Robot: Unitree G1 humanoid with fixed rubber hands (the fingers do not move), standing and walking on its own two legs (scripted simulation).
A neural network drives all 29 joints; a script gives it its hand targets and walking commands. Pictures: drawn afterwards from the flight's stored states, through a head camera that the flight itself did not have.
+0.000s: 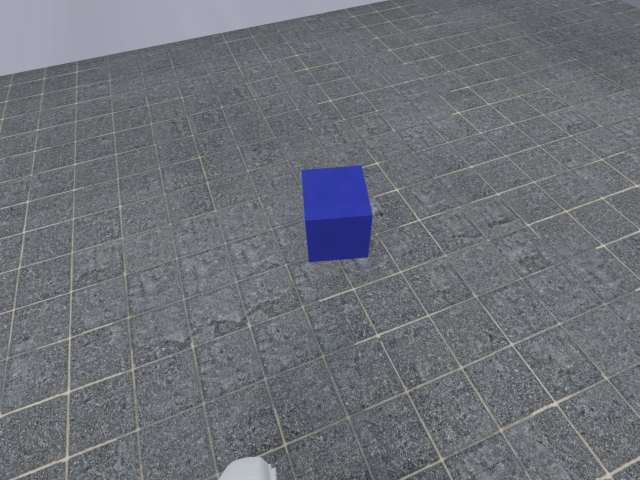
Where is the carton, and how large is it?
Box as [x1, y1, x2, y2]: [301, 165, 372, 261]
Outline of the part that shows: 361,165 301,170 309,261 367,256 372,215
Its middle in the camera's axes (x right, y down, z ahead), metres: +0.05 -0.08 +1.51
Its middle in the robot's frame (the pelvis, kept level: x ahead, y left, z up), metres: +1.08 -0.03 -0.65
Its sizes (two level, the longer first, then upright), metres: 0.262 0.235 0.251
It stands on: the floor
